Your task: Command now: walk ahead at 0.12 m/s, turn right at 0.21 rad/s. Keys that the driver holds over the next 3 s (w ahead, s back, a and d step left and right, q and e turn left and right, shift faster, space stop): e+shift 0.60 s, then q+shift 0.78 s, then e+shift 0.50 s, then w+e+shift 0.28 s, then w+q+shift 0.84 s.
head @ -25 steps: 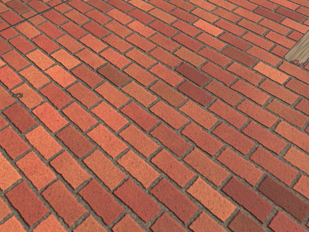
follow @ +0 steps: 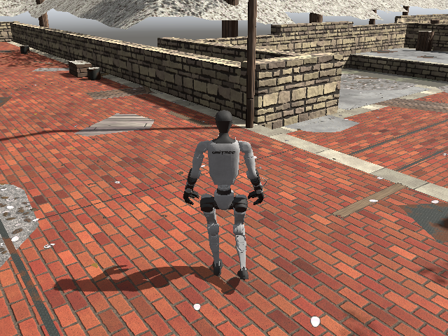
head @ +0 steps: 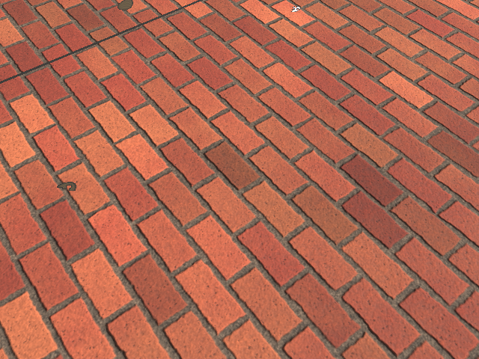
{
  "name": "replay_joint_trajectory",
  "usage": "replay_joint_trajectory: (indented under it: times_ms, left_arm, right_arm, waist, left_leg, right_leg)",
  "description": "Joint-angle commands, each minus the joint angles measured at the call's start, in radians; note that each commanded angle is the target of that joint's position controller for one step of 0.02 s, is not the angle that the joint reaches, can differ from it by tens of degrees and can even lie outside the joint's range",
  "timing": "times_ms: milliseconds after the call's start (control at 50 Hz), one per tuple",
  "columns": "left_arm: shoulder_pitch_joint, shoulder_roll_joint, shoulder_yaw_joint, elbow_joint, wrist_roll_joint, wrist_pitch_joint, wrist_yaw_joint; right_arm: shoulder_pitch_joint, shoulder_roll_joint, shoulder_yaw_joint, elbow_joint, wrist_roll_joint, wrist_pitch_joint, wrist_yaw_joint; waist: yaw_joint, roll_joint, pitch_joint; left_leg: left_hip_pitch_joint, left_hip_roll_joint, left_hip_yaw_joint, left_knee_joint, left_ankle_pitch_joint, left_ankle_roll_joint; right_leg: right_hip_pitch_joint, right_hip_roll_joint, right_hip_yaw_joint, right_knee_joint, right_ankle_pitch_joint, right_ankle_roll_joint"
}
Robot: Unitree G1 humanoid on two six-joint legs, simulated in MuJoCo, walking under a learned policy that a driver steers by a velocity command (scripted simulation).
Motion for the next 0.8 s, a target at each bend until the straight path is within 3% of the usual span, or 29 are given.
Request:
replay_joint_trajectory:
  times_ms: [20, 60, 80, 140, 200, 260, 320, 360, 400, 420, 440, 460, 480, 500, 520, 540, 560, 600, 660, 740, 760, 800]
  left_arm:
    - [0.151, 0.075, 0.028, -0.008, -0.006, 0.022, 0.013]
    - [0.133, 0.099, 0.039, -0.016, 0.000, 0.018, 0.024]
    - [0.121, 0.108, 0.044, -0.022, -0.003, 0.020, 0.027]
    - [0.090, 0.118, 0.060, -0.038, -0.012, 0.039, 0.036]
    - [0.090, 0.101, 0.067, -0.047, -0.004, 0.046, 0.038]
    - [0.076, 0.069, 0.061, -0.063, 0.001, 0.040, 0.025]
    - [0.078, 0.072, 0.064, -0.078, 0.000, 0.036, 0.004]
    - [0.093, 0.083, 0.072, -0.088, -0.002, 0.040, -0.011]
    - [0.157, 0.087, 0.083, -0.076, -0.003, 0.045, -0.021]
    - [0.207, 0.113, 0.097, -0.058, 0.003, 0.045, -0.015]
    - [0.260, 0.209, 0.128, -0.053, 0.009, 0.042, 0.002]
    - [0.238, 0.327, 0.144, -0.091, 0.021, 0.031, 0.014]
    - [0.233, 0.294, 0.141, -0.113, 0.053, 0.001, 0.001]
    - [0.197, 0.277, 0.136, -0.111, 0.049, -0.022, -0.005]
    - [0.137, 0.251, 0.132, -0.119, 0.021, -0.028, 0.002]
    - [0.096, 0.204, 0.116, -0.132, -0.005, -0.022, 0.009]
    - [0.068, 0.181, 0.107, -0.144, -0.013, -0.013, 0.018]
    - [0.071, 0.172, 0.103, -0.157, -0.003, -0.001, 0.031]
    - [0.076, 0.143, 0.084, -0.154, 0.012, 0.000, 0.039]
    - [0.045, 0.059, 0.037, -0.125, 0.050, -0.006, 0.021]
    - [0.041, 0.065, 0.034, -0.115, 0.059, -0.008, 0.012]
    - [0.026, 0.128, 0.049, -0.104, 0.060, -0.006, 0.005]
  right_arm:
    - [0.005, -0.094, -0.020, -0.047, -0.018, -0.010, -0.017]
    - [0.028, -0.147, -0.044, -0.041, -0.012, 0.002, -0.035]
    - [0.026, -0.155, -0.050, -0.045, -0.007, 0.012, -0.045]
    - [-0.033, -0.134, -0.050, -0.062, 0.002, 0.040, -0.071]
    - [-0.082, -0.118, -0.051, -0.061, 0.003, 0.052, -0.080]
    - [-0.099, -0.126, -0.062, -0.050, 0.006, 0.059, -0.080]
    - [-0.105, -0.148, -0.075, -0.033, 0.011, 0.067, -0.069]
    - [-0.113, -0.162, -0.084, -0.021, 0.025, 0.068, -0.056]
    - [-0.146, -0.161, -0.089, -0.011, 0.051, 0.069, -0.048]
    - [-0.115, -0.131, -0.087, 0.010, 0.060, 0.070, -0.042]
    - [-0.091, -0.095, -0.082, 0.016, 0.041, 0.073, -0.036]
    - [-0.137, -0.063, -0.069, -0.049, 0.001, 0.070, -0.034]
    - [-0.249, -0.091, -0.076, -0.077, -0.001, 0.059, -0.040]
    - [-0.279, -0.111, -0.083, -0.078, 0.023, 0.054, -0.046]
    - [-0.252, -0.112, -0.088, -0.060, 0.025, 0.051, -0.059]
    - [-0.232, -0.126, -0.092, -0.046, 0.019, 0.051, -0.068]
    - [-0.217, -0.127, -0.095, -0.043, 0.017, 0.050, -0.069]
    - [-0.201, -0.105, -0.090, -0.034, 0.023, 0.045, -0.062]
    - [-0.172, -0.089, -0.074, 0.000, 0.034, 0.054, -0.052]
    - [-0.135, -0.060, -0.053, 0.027, 0.041, 0.063, -0.028]
    - [-0.131, -0.069, -0.054, 0.030, 0.045, 0.063, -0.023]
    - [-0.148, -0.127, -0.067, 0.011, 0.054, 0.064, -0.018]
  waist:
    - [0.047, 0.083, -0.161]
    - [0.021, 0.077, -0.216]
    - [0.012, 0.064, -0.242]
    - [0.008, 0.092, -0.212]
    - [0.014, 0.124, -0.172]
    - [0.004, 0.125, -0.176]
    - [0.002, 0.140, -0.181]
    - [0.016, 0.157, -0.181]
    - [0.066, 0.146, -0.187]
    - [0.082, 0.093, -0.168]
    - [0.078, -0.113, -0.132]
    - [0.023, -0.365, -0.106]
    - [0.102, -0.244, -0.212]
    - [0.081, -0.160, -0.190]
    - [0.046, -0.105, -0.178]
    - [0.029, -0.097, -0.178]
    - [0.012, -0.111, -0.189]
    - [0.010, -0.104, -0.220]
    - [0.032, -0.100, -0.244]
    - [0.040, -0.126, -0.222]
    - [0.048, -0.131, -0.198]
    - [0.062, -0.139, -0.130]
  left_leg:
    - [0.090, 0.290, -0.263, -0.267, 0.135, 0.117]
    - [0.216, 0.349, -0.249, -0.240, 0.304, 0.152]
    - [0.269, 0.379, -0.252, -0.242, 0.291, 0.162]
    - [0.296, 0.395, -0.207, -0.298, 0.047, 0.155]
    - [0.294, 0.379, -0.118, -0.321, -0.022, 0.134]
    - [0.334, 0.397, -0.051, -0.308, 0.004, 0.128]
    - [0.359, 0.428, -0.004, -0.288, 0.040, 0.116]
    - [0.378, 0.453, 0.015, -0.257, 0.075, 0.095]
    - [0.364, 0.446, 0.059, -0.170, 0.070, 0.030]
    - [0.306, 0.398, 0.098, -0.069, -0.008, -0.036]
    - [0.115, 0.293, 0.176, 0.178, -0.221, -0.129]
    - [-0.224, 0.135, 0.128, 0.473, -0.593, -0.219]
    - [-0.280, 0.100, -0.069, 0.622, -0.587, -0.204]
    - [-0.305, 0.106, -0.117, 0.650, -0.492, -0.177]
    - [-0.316, 0.121, -0.140, 0.633, -0.399, -0.165]
    - [-0.302, 0.130, -0.150, 0.615, -0.350, -0.167]
    - [-0.259, 0.120, -0.152, 0.612, -0.310, -0.173]
    - [-0.220, 0.086, -0.150, 0.569, -0.249, -0.183]
    - [-0.177, 0.108, -0.119, 0.434, -0.201, -0.202]
    - [0.046, 0.170, -0.094, 0.259, -0.187, -0.197]
    - [0.090, 0.167, -0.079, 0.230, -0.189, -0.193]
    - [0.076, 0.149, -0.052, 0.216, -0.252, -0.178]
  right_leg:
    - [0.071, -0.058, 0.016, -0.176, 0.013, 0.030]
    - [0.000, -0.066, 0.010, -0.184, 0.019, 0.055]
    - [-0.040, -0.080, 0.017, -0.168, 0.043, 0.064]
    - [-0.132, -0.111, 0.005, -0.136, 0.105, 0.086]
    - [-0.146, -0.123, -0.036, -0.187, 0.141, 0.095]
    - [-0.108, -0.134, -0.073, -0.308, 0.147, 0.083]
    - [-0.023, -0.120, -0.126, -0.447, 0.141, 0.050]
    - [0.035, -0.109, -0.152, -0.542, 0.130, 0.016]
    - [0.150, -0.080, -0.183, -0.728, 0.227, -0.038]
    - [0.231, -0.055, -0.153, -0.841, 0.326, -0.082]
    - [0.351, -0.182, 0.087, -0.960, 0.581, -0.162]
    - [0.472, -0.371, 0.434, -0.924, 0.917, -0.330]
    - [0.457, -0.381, 0.466, -0.961, 0.814, -0.402]
    - [0.462, -0.325, 0.399, -0.976, 0.720, -0.351]
    - [0.457, -0.280, 0.343, -0.959, 0.687, -0.292]
    - [0.438, -0.265, 0.310, -0.945, 0.703, -0.263]
    - [0.408, -0.239, 0.285, -0.936, 0.728, -0.251]
    - [0.413, -0.201, 0.270, -0.920, 0.748, -0.238]
    - [0.460, -0.206, 0.204, -0.896, 0.785, -0.223]
    - [0.341, -0.201, 0.138, -0.915, 0.725, -0.229]
    - [0.309, -0.206, 0.133, -0.926, 0.700, -0.236]
    - [0.296, -0.231, 0.152, -0.927, 0.660, -0.252]
Next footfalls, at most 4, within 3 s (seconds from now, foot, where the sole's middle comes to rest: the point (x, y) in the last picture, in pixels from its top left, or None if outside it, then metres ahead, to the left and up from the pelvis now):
0.42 right None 0.07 -0.19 -0.75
0.98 left None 0.17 0.00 -0.75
1.42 right None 0.21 -0.22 -0.75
1.76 left None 0.16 0.01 -0.75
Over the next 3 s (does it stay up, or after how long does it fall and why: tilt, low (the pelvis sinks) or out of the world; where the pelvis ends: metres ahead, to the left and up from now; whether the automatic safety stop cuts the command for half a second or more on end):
stays up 0.72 -0.50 0.01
